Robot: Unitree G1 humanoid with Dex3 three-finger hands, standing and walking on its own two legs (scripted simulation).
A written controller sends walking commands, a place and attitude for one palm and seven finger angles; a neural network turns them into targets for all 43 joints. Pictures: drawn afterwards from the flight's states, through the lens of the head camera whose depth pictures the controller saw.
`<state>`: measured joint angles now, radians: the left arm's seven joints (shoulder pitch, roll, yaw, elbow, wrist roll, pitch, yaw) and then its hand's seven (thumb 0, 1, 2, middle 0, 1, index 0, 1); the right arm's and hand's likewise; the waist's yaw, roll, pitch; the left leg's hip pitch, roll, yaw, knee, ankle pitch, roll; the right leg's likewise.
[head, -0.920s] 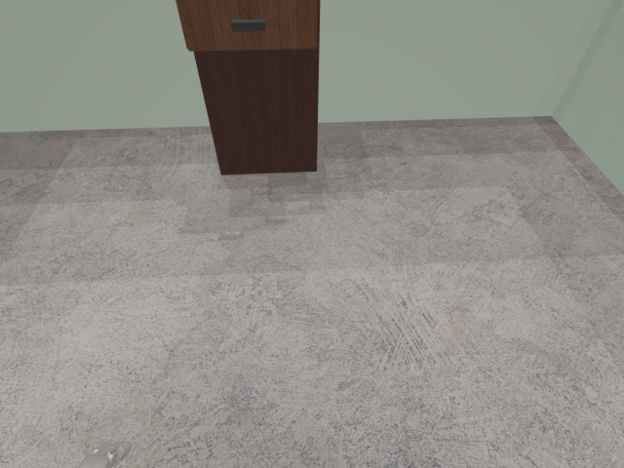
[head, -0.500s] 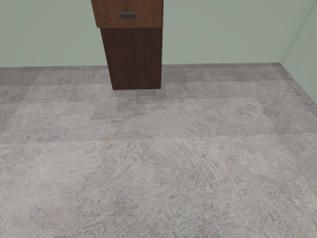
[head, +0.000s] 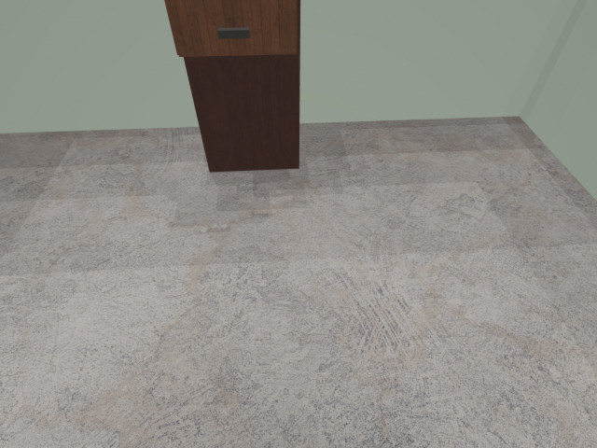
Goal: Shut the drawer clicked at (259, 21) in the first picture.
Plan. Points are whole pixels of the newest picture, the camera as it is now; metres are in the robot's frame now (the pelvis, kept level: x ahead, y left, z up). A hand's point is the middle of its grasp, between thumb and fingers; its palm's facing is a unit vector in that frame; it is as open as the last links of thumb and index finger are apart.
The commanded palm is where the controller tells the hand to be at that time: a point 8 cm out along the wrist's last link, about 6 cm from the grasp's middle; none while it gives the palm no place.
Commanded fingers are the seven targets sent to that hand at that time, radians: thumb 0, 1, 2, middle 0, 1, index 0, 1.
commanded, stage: stand and wait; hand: left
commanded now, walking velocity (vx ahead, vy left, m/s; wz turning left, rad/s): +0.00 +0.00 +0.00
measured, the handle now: (234, 30) +1.36 +0.30 +0.01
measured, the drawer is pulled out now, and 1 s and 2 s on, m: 0.19 0.19 0.19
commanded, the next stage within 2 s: look at it before walking up in 0.12 s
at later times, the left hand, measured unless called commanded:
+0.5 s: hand out of the picture +0.07 +0.25 -0.15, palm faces -0.02 -0.94 -0.33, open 7.4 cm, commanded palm none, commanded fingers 0.00 0.90 0.90 -0.20 -0.30 -0.20 -0.30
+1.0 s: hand out of the picture +0.06 +0.24 -0.17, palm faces +0.00 -0.96 -0.27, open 7.4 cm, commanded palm none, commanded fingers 0.00 0.90 0.90 -0.20 -0.30 -0.20 -0.30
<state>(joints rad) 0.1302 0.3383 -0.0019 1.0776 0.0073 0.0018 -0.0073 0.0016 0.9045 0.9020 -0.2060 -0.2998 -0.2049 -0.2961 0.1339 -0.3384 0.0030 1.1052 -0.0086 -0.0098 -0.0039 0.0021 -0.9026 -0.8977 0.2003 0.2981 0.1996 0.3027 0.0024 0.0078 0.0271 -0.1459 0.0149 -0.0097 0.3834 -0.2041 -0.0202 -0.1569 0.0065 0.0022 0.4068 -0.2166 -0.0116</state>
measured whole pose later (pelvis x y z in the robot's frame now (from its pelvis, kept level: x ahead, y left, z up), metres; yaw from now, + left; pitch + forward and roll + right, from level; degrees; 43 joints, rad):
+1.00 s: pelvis +0.02 +0.01 +0.00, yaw +0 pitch -1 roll +0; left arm 0.22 0.29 0.00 1.08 0.02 0.01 -0.01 0.00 0.91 0.90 -0.20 -0.30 -0.20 -0.30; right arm 0.20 -0.28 0.00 1.11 -0.02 0.01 0.00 0.00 -0.91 -0.90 0.20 0.30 0.20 0.30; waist 0.01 0.00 -0.03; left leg -0.19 0.02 0.00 0.50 -0.37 0.00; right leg -0.16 0.01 0.01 0.43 -0.26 -0.01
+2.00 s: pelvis +0.43 +0.04 -0.02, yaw +2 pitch -1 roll -2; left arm 0.36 0.19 0.06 1.13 0.02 -0.02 -0.01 0.00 0.92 0.90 -0.20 -0.30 -0.20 -0.30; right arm 0.18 -0.15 -0.04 1.00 -0.02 -0.09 0.00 -0.01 -0.91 -0.90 0.19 0.30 0.20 0.30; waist 0.03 -0.04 0.05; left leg -0.33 0.07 0.18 0.62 -0.27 0.06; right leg -0.33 -0.07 -0.08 1.15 -0.42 -0.01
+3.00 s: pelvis +0.73 +0.02 +0.00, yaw +4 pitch -1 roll -2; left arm 0.28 0.16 0.04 1.10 0.03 0.01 -0.01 0.00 0.91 0.90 -0.20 -0.30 -0.20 -0.30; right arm 0.26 -0.15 -0.03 1.06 -0.02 -0.03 -0.03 0.00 -0.93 -0.90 0.20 0.30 0.20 0.30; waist 0.01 -0.01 0.03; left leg -0.26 0.02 0.10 0.46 -0.19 0.06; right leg -0.36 -0.07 -0.10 0.92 -0.45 0.00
